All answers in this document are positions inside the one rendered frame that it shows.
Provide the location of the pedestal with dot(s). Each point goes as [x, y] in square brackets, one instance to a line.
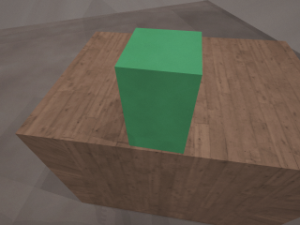
[241, 163]

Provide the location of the carton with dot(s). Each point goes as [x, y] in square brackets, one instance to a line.
[159, 75]

